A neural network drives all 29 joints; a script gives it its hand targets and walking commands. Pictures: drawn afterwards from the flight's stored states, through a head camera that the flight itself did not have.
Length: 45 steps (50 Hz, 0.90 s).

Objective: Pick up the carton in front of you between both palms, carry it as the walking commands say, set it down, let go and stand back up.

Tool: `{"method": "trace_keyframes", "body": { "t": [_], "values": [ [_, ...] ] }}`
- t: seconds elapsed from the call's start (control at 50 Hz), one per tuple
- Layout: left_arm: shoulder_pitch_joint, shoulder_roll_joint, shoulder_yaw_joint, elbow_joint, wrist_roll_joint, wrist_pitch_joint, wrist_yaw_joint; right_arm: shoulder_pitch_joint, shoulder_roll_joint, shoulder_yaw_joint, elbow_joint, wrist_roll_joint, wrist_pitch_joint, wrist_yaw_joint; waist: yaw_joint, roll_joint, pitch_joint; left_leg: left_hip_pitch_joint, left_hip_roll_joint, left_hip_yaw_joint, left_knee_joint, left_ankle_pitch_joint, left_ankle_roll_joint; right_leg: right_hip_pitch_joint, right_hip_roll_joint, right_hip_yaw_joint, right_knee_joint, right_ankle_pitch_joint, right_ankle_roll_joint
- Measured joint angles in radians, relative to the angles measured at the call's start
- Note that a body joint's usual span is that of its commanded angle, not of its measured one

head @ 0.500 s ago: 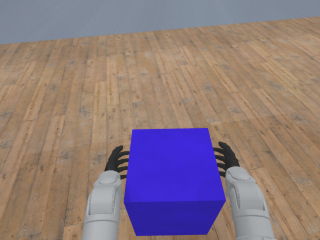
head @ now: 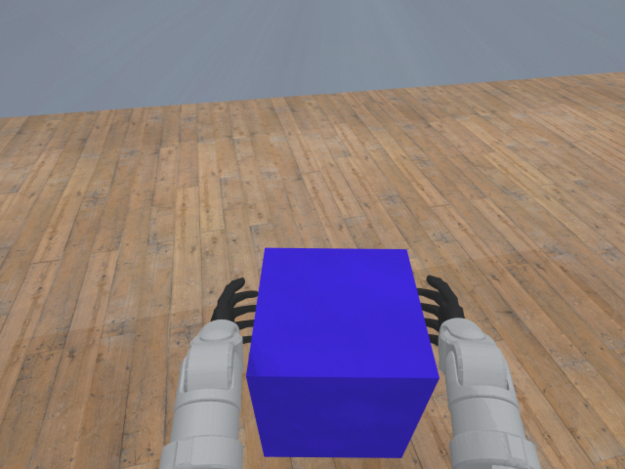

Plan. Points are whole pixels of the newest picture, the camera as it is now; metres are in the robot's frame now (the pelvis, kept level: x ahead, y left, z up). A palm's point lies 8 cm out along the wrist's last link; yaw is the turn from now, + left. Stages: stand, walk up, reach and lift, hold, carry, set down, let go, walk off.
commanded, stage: hold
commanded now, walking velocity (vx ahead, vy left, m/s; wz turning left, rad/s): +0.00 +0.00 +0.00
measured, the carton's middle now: (334, 354) +0.31 +0.00 -0.03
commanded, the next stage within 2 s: set down in 0.10 s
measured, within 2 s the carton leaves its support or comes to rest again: neither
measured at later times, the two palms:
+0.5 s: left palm (237, 317) +0.36 +0.15 +0.00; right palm (433, 320) +0.35 -0.15 +0.00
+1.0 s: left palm (252, 349) +0.42 +0.15 -0.19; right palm (406, 361) +0.39 -0.15 -0.18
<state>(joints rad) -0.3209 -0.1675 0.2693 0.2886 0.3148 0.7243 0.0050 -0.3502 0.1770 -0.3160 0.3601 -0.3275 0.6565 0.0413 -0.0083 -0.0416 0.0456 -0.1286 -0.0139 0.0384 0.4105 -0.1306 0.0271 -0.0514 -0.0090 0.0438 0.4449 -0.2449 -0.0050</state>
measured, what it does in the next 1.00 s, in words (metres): lowers itself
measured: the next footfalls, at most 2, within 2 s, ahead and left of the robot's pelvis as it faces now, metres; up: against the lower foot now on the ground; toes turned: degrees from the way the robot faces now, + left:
none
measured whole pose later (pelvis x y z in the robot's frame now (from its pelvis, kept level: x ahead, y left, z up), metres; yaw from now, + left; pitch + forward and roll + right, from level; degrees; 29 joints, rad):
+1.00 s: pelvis -0.03 -0.02 -0.12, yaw -3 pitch +33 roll -1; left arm -0.84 0.00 0.48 0.68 0.31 0.21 -0.10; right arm -0.73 0.22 -0.50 0.51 -0.25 0.20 -0.12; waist 0.03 -0.04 -0.05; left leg -1.38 0.01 -0.06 1.12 -0.31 -0.02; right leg -1.31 0.08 0.04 1.16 -0.43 0.01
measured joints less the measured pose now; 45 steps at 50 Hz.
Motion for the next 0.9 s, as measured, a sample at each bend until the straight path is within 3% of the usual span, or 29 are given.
{"method": "trace_keyframes", "body": {
  "t": [0.16, 0.32, 0.42, 0.52, 0.6, 0.72, 0.8, 0.9],
  "values": [
    [-0.030, -0.010, 0.004, 0.041, 0.021, 0.002, -0.003, 0.007, -0.002, -0.026, 0.000, -0.006, 0.005, 0.008, 0.006, 0.005, -0.026, 0.022, -0.014, 0.026, -0.006, -0.016, 0.020, 0.012, -0.009, 0.038, -0.005, -0.008, 0.006],
    [-0.065, -0.021, 0.073, 0.079, 0.025, -0.026, -0.013, -0.050, 0.017, -0.075, 0.038, -0.048, -0.005, 0.017, 0.014, 0.001, -0.010, 0.023, -0.022, 0.022, 0.003, -0.034, 0.020, 0.013, -0.013, 0.040, 0.010, -0.033, -0.001],
    [-0.165, -0.035, 0.189, 0.179, 0.077, -0.103, -0.034, -0.142, 0.045, -0.198, 0.131, -0.114, -0.088, 0.026, 0.007, -0.007, 0.028, -0.061, -0.019, 0.011, 0.077, -0.064, 0.014, -0.067, -0.006, 0.033, 0.087, -0.067, 0.000],
    [-0.227, -0.015, 0.210, 0.246, 0.122, -0.246, -0.061, -0.176, 0.050, -0.227, 0.163, -0.138, -0.227, 0.016, 0.018, -0.009, 0.070, -0.234, -0.002, 0.003, 0.165, -0.083, 0.004, -0.239, 0.011, 0.027, 0.173, -0.083, 0.027],
    [-0.226, 0.021, 0.168, 0.260, 0.095, -0.398, -0.061, -0.165, 0.054, -0.199, 0.156, -0.091, -0.372, -0.020, 0.025, -0.010, 0.084, -0.446, 0.013, -0.011, 0.235, -0.081, -0.010, -0.451, 0.029, 0.013, 0.249, -0.087, 0.015],
    [-0.246, 0.108, 0.107, 0.268, -0.053, -0.578, -0.044, -0.185, 0.035, -0.092, 0.149, 0.084, -0.536, -0.109, 0.040, -0.018, 0.063, -0.798, 0.023, -0.063, 0.387, -0.099, -0.046, -0.809, 0.061, 0.006, 0.412, -0.108, 0.001],
    [-0.279, 0.175, 0.057, 0.260, -0.130, -0.602, -0.040, -0.212, 0.031, -0.040, 0.131, 0.151, -0.567, -0.155, 0.040, -0.022, -0.013, -0.992, 0.026, -0.093, 0.498, -0.128, -0.064, -1.006, 0.085, 0.008, 0.520, -0.129, -0.002],
    [-0.407, 0.193, 0.104, 0.336, -0.085, -0.558, -0.079, -0.289, 0.049, -0.113, 0.143, 0.124, -0.530, -0.171, 0.028, -0.005, -0.081, -1.139, 0.023, -0.106, 0.613, -0.158, -0.063, -1.146, 0.089, -0.006, 0.630, -0.163, 0.000]
  ]
}}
